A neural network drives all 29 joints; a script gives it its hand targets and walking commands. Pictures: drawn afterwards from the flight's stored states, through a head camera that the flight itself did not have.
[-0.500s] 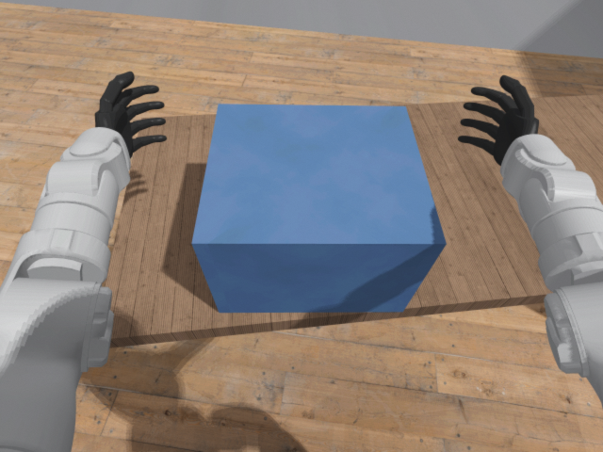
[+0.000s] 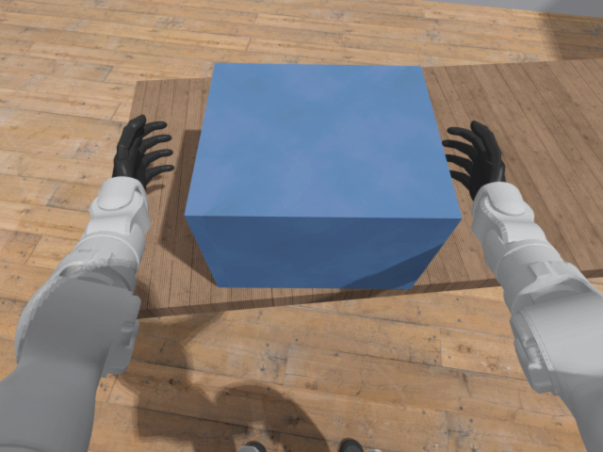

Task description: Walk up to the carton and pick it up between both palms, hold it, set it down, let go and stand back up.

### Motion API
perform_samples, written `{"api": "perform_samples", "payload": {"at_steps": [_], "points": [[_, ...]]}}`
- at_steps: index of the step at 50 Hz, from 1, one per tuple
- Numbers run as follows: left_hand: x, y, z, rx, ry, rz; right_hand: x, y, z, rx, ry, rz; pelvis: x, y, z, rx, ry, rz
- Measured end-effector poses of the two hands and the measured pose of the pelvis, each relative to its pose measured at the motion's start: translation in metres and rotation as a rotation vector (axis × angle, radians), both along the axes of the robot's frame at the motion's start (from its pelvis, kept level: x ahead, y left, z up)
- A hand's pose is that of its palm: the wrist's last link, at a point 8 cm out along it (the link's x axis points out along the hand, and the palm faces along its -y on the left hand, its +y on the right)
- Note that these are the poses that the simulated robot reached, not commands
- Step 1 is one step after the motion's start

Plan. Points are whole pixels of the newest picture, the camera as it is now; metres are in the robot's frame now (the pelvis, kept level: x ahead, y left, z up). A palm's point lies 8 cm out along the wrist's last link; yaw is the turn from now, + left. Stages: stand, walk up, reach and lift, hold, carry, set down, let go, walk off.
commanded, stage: reach and lift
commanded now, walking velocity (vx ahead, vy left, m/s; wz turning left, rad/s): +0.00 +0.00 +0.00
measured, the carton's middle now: (316, 180) +0.48 +0.01 +0.02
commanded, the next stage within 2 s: none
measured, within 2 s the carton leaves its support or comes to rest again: leaves its support in 1.96 s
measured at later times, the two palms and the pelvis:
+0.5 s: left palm (158, 169) +0.46 +0.22 +0.07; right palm (475, 173) +0.46 -0.20 +0.07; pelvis +0.00 +0.00 -0.01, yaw -1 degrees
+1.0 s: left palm (172, 175) +0.46 +0.21 +0.06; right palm (461, 176) +0.45 -0.19 +0.07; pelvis +0.00 +0.00 +0.00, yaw -1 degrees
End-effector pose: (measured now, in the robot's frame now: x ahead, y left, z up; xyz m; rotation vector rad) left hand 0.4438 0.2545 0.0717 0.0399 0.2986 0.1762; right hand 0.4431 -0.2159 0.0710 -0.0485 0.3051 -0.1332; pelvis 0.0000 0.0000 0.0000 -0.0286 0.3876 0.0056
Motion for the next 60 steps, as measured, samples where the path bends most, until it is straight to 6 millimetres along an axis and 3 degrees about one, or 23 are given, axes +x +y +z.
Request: {"api": "perform_samples", "payload": {"at_steps": [16,30,36,60], "points": [[0.012,-0.021,0.003,-0.004,-0.034,-0.031,0.006,-0.007,0.010,-0.017,-0.036,-0.005,-0.009,-0.001,-0.009,0.002,0.048,-0.013],[0.018,-0.038,-0.010,-0.010,-0.027,-0.069,0.015,0.025,-0.005,0.013,-0.039,0.032,-0.001,0.000,-0.008,-0.001,0.055,-0.013],[0.017,-0.049,-0.016,-0.019,-0.028,-0.087,0.016,0.026,-0.005,0.016,-0.051,0.003,0.003,0.002,-0.006,-0.005,0.047,-0.013],[0.010,-0.048,-0.010,-0.017,-0.044,-0.064,0.009,0.028,-0.003,0.010,-0.036,0.002,-0.002,0.002,-0.005,-0.002,0.035,-0.014]]}}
